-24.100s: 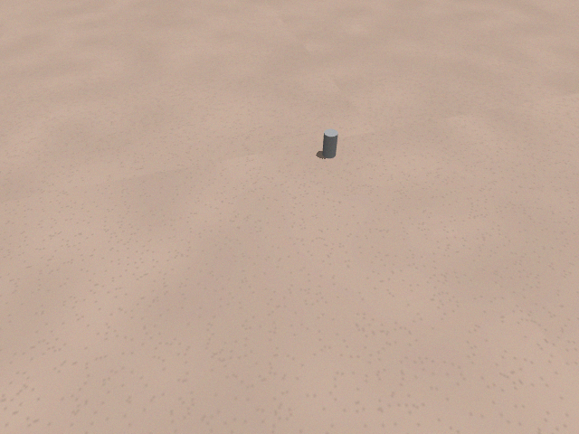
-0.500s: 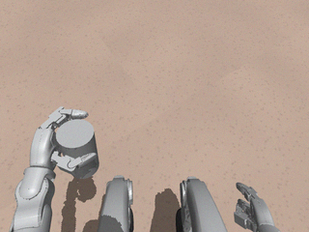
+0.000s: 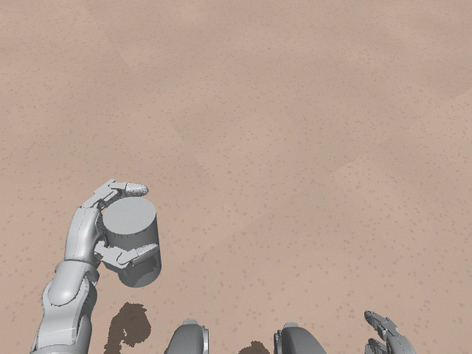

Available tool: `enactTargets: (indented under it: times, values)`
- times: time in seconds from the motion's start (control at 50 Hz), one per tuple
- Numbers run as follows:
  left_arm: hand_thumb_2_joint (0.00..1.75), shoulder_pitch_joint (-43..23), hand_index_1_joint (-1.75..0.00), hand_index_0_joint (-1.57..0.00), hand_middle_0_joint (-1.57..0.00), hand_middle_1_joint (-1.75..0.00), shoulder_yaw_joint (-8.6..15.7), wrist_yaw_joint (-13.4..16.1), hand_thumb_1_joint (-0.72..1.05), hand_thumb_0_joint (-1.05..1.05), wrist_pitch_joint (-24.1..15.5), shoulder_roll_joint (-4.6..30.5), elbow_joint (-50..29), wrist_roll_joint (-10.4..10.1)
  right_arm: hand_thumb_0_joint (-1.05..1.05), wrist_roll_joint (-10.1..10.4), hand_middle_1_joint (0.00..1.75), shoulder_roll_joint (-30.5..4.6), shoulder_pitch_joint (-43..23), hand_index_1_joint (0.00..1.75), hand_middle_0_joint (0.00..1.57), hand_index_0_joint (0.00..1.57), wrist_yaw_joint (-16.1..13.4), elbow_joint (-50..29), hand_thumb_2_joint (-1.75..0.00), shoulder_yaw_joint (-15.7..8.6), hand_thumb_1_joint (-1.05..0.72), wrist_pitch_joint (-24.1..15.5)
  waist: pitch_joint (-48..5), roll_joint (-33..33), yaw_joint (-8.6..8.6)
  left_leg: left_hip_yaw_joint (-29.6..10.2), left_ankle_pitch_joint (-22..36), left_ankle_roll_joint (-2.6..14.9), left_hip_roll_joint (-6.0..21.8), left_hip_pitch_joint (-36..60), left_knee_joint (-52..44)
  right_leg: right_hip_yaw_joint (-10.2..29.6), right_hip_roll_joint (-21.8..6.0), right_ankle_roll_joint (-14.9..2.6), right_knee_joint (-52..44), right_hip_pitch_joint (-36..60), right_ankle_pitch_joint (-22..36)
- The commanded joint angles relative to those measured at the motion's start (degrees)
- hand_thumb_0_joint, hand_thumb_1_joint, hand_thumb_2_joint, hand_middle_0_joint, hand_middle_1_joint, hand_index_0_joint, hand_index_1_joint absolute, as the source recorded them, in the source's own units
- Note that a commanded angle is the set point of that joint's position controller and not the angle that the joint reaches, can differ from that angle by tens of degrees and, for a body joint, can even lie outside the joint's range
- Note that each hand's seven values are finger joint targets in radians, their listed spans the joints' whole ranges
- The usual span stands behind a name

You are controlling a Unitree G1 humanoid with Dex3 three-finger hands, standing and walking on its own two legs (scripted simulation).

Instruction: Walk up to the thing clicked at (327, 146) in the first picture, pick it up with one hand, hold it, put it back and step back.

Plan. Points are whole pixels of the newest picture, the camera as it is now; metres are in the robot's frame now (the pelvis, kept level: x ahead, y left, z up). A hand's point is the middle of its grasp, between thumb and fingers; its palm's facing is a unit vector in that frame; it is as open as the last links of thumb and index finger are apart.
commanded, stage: lift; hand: left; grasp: from the side
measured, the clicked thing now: (135, 243) +0.32 +0.18 -0.01
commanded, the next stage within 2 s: hold in 0.82 s
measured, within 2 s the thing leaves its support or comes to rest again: neither
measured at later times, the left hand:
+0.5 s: hand (136, 206) +0.34 +0.16 +0.08, palm faces -0.08 -1.00 -0.01, open 10.9 cm
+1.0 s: hand (136, 195) +0.35 +0.15 +0.10, palm faces -0.07 -1.00 -0.02, open 10.9 cm
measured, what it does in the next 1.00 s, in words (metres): rises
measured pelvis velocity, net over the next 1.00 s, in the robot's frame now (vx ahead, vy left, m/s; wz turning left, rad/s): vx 0.03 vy -0.01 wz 0.00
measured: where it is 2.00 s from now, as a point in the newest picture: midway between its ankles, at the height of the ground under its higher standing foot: outside the picture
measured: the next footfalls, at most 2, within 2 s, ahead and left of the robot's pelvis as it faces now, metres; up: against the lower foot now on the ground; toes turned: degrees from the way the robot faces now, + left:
none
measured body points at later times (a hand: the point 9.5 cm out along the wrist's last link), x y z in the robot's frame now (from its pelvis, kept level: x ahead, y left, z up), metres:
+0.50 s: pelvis +0.02 -0.01 +0.04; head +0.07 +0.00 +0.49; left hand +0.34 +0.21 +0.08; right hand +0.14 -0.26 -0.07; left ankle +0.04 +0.12 -0.64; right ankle +0.02 -0.14 -0.64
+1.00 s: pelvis +0.03 -0.01 +0.06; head +0.07 -0.01 +0.51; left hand +0.34 +0.21 +0.10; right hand +0.14 -0.26 -0.05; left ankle +0.04 +0.12 -0.64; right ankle +0.02 -0.14 -0.64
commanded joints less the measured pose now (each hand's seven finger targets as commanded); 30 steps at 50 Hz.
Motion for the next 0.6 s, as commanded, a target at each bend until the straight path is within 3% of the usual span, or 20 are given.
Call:
enactTargets:
  times: [0.0,0.06,0.08,0.1,0.14,0.16,0.2,0.24,0.26,0.3,0.34,0.42,0.44,0.48,0.5,0.58]
  values:
    - [1.24,-18.40,-1.38,-1.23,-1.20,-1.40,5.13,0.31,0.12,0.00,-6.89,8.22,-17.59,-3.02,0.00,0.10,0.30,-8.16,1.12,0.30,0.20,0.20,-0.77,-6.20,-0.89,-2.79,-0.88,-2.03,-21.31,4.79,0.34,-0.24,15.76,0.29,-1.71,22.92,-13.34,0.07,1.71,-2.37,-11.76,9.88,17.27]
    - [1.26,-20.02,-1.40,-1.23,-1.20,-1.42,4.84,0.43,0.11,0.00,-7.07,7.80,-17.40,-3.05,0.00,-0.05,0.30,-8.02,1.18,0.30,0.20,0.20,-0.93,-5.97,-0.89,-2.64,-0.88,-1.79,-20.37,4.76,0.28,-0.42,16.74,0.11,-1.61,25.01,-15.34,-0.25,1.76,-2.47,-12.94,11.34,17.79]
    - [1.26,-20.57,-1.40,-1.24,-1.20,-1.41,5.62,0.61,0.12,0.00,-7.24,8.66,-17.73,-2.85,0.00,-0.15,0.30,-7.98,0.95,0.30,0.20,0.20,-1.01,-5.96,-0.89,-2.62,-0.89,-1.62,-20.07,4.98,0.96,-0.29,16.65,0.12,-1.66,25.21,-15.91,-0.12,1.74,-2.49,-13.57,12.09,17.56]
    - [1.27,-20.25,-1.41,-1.24,-1.20,-1.42,4.51,0.50,0.11,0.00,-7.38,7.72,-17.22,-2.75,0.00,-0.13,0.30,-7.82,0.69,0.30,0.20,0.20,-1.07,-6.19,-0.89,-2.61,-0.88,-1.47,-19.35,4.21,0.43,-0.14,15.35,0.23,-1.71,25.48,-16.63,0.01,1.77,-2.38,-14.54,12.72,16.78]
    - [1.25,-22.08,-1.39,-1.22,-1.19,-1.41,5.77,0.28,0.12,0.00,-7.74,9.10,-17.72,-2.96,0.00,-0.13,0.30,-8.07,0.50,0.30,0.20,0.20,-1.28,-6.05,-0.89,-2.64,-0.88,-1.47,-18.75,5.28,0.93,0.18,13.96,0.18,-1.73,26.37,-18.01,0.32,1.61,-2.44,-15.63,13.60,15.73]
    - [1.25,-22.77,-1.38,-1.21,-1.18,-1.40,3.64,-0.25,0.12,0.00,-7.88,7.50,-17.56,-2.85,0.00,-0.26,0.30,-7.80,0.44,0.30,0.20,0.20,-1.36,-5.86,-0.89,-2.49,-0.88,-1.51,-18.69,5.99,-0.11,-0.03,14.02,0.01,-1.59,28.08,-18.70,0.11,1.70,-2.45,-16.03,13.38,15.74]
    - [1.25,-22.06,-1.38,-1.22,-1.19,-1.40,5.60,-0.44,0.14,0.00,-7.82,8.63,-15.89,-3.23,0.00,-0.30,0.30,-8.02,0.87,0.30,0.20,0.20,-1.59,-5.30,-0.89,-2.61,-0.89,-1.50,-17.89,4.14,0.37,0.05,14.93,0.14,-1.59,28.01,-19.26,0.02,1.79,-2.33,-17.00,15.23,16.59]
    - [1.26,-21.35,-1.39,-1.22,-1.18,-1.41,4.41,-0.94,0.14,0.00,-7.47,6.96,-13.48,-3.48,0.00,-0.30,0.30,-7.77,1.14,0.30,0.20,0.20,-1.55,-5.12,-0.89,-2.36,-0.89,-1.42,-17.47,3.49,0.28,0.31,17.05,0.19,-1.74,28.02,-19.64,0.17,1.70,-2.33,-17.67,16.95,18.75]
    - [1.27,-22.06,-1.39,-1.21,-1.17,-1.41,5.54,-0.89,0.15,0.00,-7.62,8.02,-14.23,-3.55,0.00,-0.21,0.30,-7.99,0.65,0.30,0.20,0.20,-1.73,-5.33,-0.89,-2.51,-0.88,-1.24,-17.44,3.29,0.76,0.67,17.53,0.34,-1.67,28.94,-19.99,0.45,1.60,-2.22,-18.28,17.70,19.45]
    - [1.26,-22.63,-1.38,-1.21,-1.18,-1.40,4.66,-1.40,0.15,0.00,-7.74,7.29,-13.57,-3.35,0.00,-0.39,0.30,-7.66,1.20,0.30,0.20,0.20,-1.80,-5.05,-0.89,-2.38,-0.88,-1.02,-17.22,2.91,0.09,0.90,17.88,0.41,-1.74,29.37,-20.33,0.55,1.58,-2.19,-19.20,18.92,19.94]
    - [1.26,-22.85,-1.38,-1.21,-1.17,-1.40,5.54,-1.71,0.17,0.00,-7.90,8.11,-13.10,-3.25,0.00,-0.61,0.30,-7.68,0.94,0.30,0.20,0.20,-1.87,-4.67,-0.89,-2.51,-0.88,-0.93,-16.81,3.12,0.43,1.39,18.47,0.56,-1.91,29.42,-20.44,0.92,1.48,-2.02,-20.01,20.15,21.08]
    - [1.28,-23.04,-1.40,-1.23,-1.19,-1.42,4.74,-1.91,0.19,0.00,-8.01,6.22,-11.49,-3.47,0.00,-0.52,0.30,-7.61,0.21,0.30,0.20,0.20,-1.88,-5.01,-0.89,-2.49,-0.88,-0.75,-14.74,1.65,0.13,1.57,17.04,0.60,-1.89,29.99,-22.29,0.91,1.44,-1.95,-21.57,21.37,19.94]
    - [1.28,-24.66,-1.40,-1.22,-1.19,-1.42,6.09,-1.72,0.18,0.00,-8.40,7.95,-13.75,-3.54,0.00,-0.53,0.30,-7.67,0.21,0.30,0.20,0.20,-1.90,-4.74,-0.89,-2.63,-0.87,-0.78,-15.23,3.42,0.85,1.58,16.89,0.48,-1.88,30.62,-22.62,0.90,1.40,-2.05,-21.60,21.26,19.60]
    - [1.28,-23.18,-1.40,-1.22,-1.19,-1.42,6.36,-1.83,0.19,0.00,-8.53,8.19,-13.34,-3.24,0.00,-0.65,0.30,-7.47,0.17,0.30,0.20,0.20,-2.02,-5.09,-0.89,-2.55,-0.87,-0.58,-16.33,2.74,1.04,1.84,17.91,0.53,-2.02,31.36,-22.76,1.11,1.29,-1.91,-22.32,22.95,20.74]
    - [1.27,-22.75,-1.40,-1.22,-1.19,-1.41,5.23,-1.94,0.17,0.00,-8.54,7.07,-12.58,-3.24,0.00,-0.67,0.30,-7.67,0.47,0.30,0.20,0.20,-2.05,-4.84,-0.89,-2.68,-0.88,-0.50,-16.16,2.46,0.30,2.01,18.89,0.53,-1.95,32.10,-22.96,1.24,1.32,-1.86,-22.41,23.54,21.93]
    - [1.28,-22.82,-1.41,-1.22,-1.19,-1.42,5.97,-1.54,0.17,0.00,-8.06,7.10,-12.76,-3.36,0.00,-0.76,0.30,-7.56,0.98,0.30,0.20,0.20,-2.16,-4.48,-0.89,-2.68,-0.88,-0.23,-16.01,1.81,0.64,2.21,21.91,0.73,-1.99,32.37,-23.16,1.37,1.35,-1.64,-23.05,25.62,25.49]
